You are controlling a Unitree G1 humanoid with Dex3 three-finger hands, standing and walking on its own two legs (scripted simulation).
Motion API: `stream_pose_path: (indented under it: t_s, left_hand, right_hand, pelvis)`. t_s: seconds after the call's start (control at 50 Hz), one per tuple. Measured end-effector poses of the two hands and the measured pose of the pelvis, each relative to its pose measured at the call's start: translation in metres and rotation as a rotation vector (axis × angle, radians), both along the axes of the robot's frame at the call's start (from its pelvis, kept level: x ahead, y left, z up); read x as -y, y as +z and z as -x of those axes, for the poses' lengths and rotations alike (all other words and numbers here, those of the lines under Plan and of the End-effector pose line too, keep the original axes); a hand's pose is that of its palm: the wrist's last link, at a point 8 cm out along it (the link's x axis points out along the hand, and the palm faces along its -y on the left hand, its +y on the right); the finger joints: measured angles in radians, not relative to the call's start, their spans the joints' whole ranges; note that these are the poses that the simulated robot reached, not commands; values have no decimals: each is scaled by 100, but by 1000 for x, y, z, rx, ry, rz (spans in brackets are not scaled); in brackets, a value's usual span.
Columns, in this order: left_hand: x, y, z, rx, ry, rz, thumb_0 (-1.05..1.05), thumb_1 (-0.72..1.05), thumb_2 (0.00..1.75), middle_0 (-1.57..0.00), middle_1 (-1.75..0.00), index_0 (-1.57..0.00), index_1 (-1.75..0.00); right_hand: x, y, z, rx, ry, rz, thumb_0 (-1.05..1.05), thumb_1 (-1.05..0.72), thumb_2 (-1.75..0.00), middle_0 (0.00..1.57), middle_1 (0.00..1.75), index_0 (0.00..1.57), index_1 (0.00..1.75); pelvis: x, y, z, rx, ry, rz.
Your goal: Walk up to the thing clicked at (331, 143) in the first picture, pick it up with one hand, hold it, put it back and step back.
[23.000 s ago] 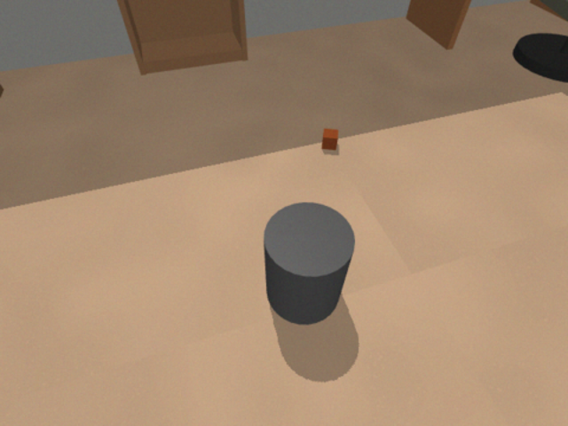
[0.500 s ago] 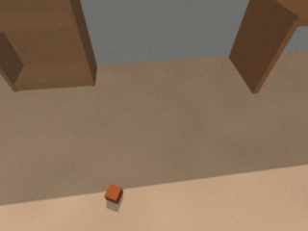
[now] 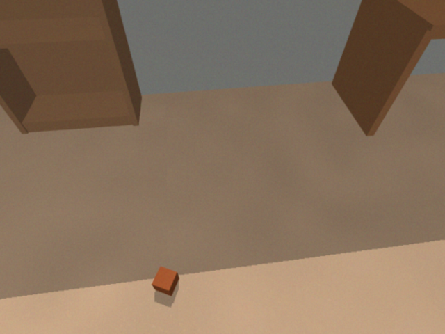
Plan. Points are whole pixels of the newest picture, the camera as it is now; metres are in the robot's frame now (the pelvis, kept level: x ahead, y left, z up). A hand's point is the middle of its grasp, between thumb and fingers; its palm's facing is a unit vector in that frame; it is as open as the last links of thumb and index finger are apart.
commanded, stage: stand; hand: left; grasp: from above
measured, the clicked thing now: (165, 281) +0.43 +0.24 -0.74
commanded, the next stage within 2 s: rise first in 0.32 s
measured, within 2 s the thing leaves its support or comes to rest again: neither
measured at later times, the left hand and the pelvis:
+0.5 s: hand out of the picture +0.09 +0.25 -0.16, palm faces +0.02 -0.94 -0.34, open 7.4 cm; pelvis -0.01 +0.00 +0.00, yaw +1 degrees
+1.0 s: hand out of the picture +0.13 +0.27 -0.21, palm faces -0.02 -0.88 -0.48, open 13.4 cm; pelvis -0.01 +0.01 -0.05, yaw +0 degrees
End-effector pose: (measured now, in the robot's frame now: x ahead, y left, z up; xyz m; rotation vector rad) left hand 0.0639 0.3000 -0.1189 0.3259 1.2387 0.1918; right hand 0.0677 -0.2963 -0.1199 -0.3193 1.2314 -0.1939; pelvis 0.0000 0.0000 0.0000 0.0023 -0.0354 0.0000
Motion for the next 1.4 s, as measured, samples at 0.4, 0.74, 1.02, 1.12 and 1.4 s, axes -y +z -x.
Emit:
stream_pose_path:
  t_s: [0.4, 0.74, 1.02, 1.12, 1.4]
  left_hand:
    - [1, -2, 2, -4, -1, 6, 0, 91, 90, -20, -30, -21, -30]
    - [0, -15, -72, 92, -18, -59, 0, 28, 91, -16, -84, -17, -84]
    - [-8, -49, -62, 23, 7, -155, 0, -42, 94, -12, -101, -12, -103]
    - [-8, -57, -61, 9, 18, -188, 0, -48, 98, -10, -103, -9, -105]
    - [-7, -80, -51, -38, 19, -295, 0, -50, 100, -8, -102, -6, -105]
  right_hand:
    - [1, 1, 4, -9, -3, 4, 1, -90, -90, 20, 30, 21, 30]
    - [-44, -12, -6, 176, -25, -82, 1, -88, -90, 20, 30, 21, 30]
    - [-50, -29, -47, 295, 42, -46, 1, -90, -90, 20, 30, 21, 30]
    - [-53, -36, -64, 329, 60, -30, 1, -87, -89, 20, 30, 21, 30]
    - [-71, -62, -80, 365, 89, -39, 1, -82, -88, 20, 30, 21, 30]
  pelvis:
    - [0, 0, 1, -1, 1, 2]
    - [-3, -22, 14, -158, 8, 7]
    - [-9, -55, 11, -255, 7, 19]
    - [-10, -65, 12, -283, 8, 26]
    - [-9, -90, 19, -343, 20, 40]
